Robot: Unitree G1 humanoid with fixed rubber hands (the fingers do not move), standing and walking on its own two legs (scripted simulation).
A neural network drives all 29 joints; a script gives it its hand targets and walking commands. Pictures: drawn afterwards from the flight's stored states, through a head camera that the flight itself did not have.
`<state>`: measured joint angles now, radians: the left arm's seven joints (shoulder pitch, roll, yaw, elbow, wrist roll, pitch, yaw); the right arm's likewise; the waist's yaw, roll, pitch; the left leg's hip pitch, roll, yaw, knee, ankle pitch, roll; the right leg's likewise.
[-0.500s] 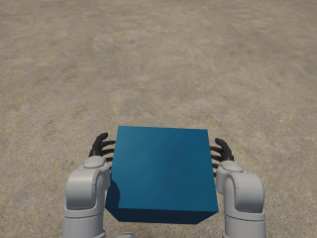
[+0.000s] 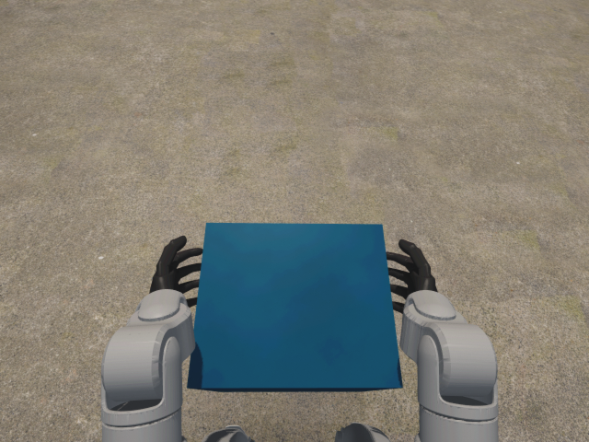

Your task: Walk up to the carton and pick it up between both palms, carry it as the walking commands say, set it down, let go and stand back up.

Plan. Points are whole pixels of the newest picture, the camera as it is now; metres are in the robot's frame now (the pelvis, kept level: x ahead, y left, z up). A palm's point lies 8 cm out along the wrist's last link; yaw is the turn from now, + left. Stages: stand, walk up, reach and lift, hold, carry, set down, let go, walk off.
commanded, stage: carry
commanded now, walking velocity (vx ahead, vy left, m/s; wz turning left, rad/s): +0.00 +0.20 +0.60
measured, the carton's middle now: (292, 316) +0.28 +0.01 -0.01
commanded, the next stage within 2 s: none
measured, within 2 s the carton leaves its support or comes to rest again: neither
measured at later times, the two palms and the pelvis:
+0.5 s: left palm out of the picture +0.13 +0.39 +0.07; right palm (206, 331) +0.22 +0.11 +0.09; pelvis -0.07 +0.17 -0.01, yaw +18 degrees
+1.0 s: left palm out of the picture -0.06 +0.60 +0.09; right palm out of the picture +0.10 +0.36 +0.10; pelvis -0.21 +0.33 +0.00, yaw +37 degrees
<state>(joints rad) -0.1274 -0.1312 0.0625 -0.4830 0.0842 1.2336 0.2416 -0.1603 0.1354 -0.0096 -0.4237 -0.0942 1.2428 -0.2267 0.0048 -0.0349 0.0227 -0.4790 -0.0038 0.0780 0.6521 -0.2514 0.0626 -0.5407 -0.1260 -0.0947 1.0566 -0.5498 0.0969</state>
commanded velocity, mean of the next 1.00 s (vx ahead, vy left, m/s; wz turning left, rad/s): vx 0.00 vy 0.20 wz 0.60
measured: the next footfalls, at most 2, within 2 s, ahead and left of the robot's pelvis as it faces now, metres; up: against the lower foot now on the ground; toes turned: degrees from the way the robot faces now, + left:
right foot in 0.14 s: +0.03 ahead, -0.07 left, +0.00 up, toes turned -3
left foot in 0.40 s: -0.01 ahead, +0.29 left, +0.00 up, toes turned +23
